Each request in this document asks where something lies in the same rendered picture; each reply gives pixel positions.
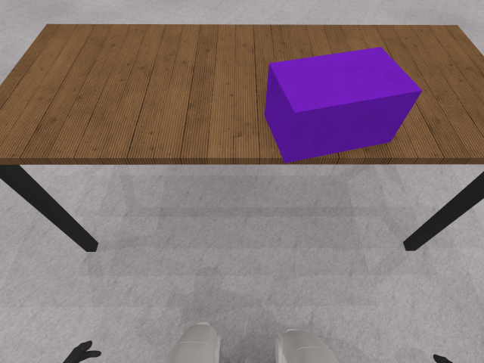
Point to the table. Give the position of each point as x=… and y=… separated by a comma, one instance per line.
x=194, y=94

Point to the robot right thigh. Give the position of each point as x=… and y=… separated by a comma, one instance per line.
x=299, y=346

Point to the robot left thigh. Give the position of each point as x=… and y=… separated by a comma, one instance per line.
x=200, y=343

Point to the robot left hand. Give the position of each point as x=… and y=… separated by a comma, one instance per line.
x=80, y=353

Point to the carton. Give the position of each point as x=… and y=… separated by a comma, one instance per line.
x=332, y=103

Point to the robot thigh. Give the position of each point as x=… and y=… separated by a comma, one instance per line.
x=299, y=346
x=200, y=343

